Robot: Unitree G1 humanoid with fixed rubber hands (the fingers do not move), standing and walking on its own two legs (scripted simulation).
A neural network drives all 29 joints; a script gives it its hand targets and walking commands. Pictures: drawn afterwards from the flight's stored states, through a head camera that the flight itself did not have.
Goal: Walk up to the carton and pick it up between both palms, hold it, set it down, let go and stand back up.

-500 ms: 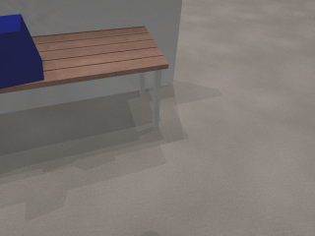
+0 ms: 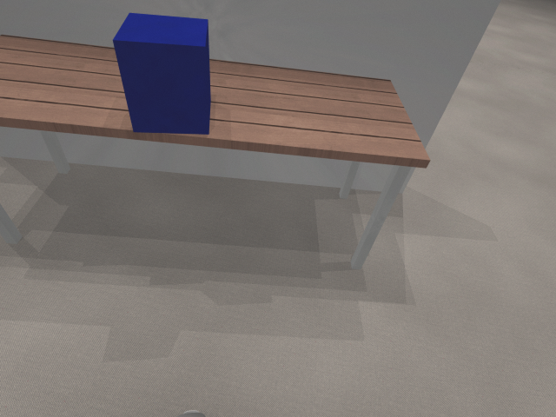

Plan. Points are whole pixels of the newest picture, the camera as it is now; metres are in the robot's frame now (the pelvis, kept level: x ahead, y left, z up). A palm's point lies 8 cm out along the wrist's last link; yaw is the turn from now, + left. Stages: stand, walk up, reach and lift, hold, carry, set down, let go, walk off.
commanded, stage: walk up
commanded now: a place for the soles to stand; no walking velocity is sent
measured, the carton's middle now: (170, 75) +0.96 +0.35 +0.02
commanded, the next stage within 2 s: none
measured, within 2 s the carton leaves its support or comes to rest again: neither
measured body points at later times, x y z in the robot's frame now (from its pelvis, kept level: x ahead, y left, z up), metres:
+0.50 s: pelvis +0.23 +0.06 +0.01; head +0.23 +0.05 +0.46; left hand +0.31 +0.31 -0.10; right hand +0.23 -0.18 -0.14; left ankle +0.10 +0.16 -0.70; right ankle +0.35 -0.02 -0.71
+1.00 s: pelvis +0.42 +0.16 +0.01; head +0.43 +0.20 +0.45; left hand +0.29 +0.36 -0.15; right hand +0.59 +0.01 -0.12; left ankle +0.48 +0.30 -0.71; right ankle +0.35 -0.02 -0.70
